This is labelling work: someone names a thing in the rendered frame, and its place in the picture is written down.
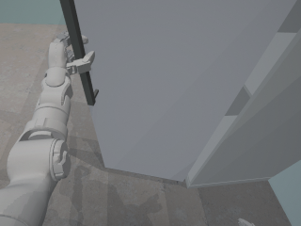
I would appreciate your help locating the left robot forearm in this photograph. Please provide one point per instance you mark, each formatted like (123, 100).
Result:
(52, 110)

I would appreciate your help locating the fridge door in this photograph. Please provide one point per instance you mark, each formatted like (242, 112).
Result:
(167, 72)

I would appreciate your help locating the robot left hand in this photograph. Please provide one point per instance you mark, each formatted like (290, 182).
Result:
(59, 56)

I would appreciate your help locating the left robot upper arm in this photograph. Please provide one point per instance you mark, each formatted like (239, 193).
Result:
(34, 168)

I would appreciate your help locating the handle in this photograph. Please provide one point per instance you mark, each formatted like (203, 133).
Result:
(71, 20)

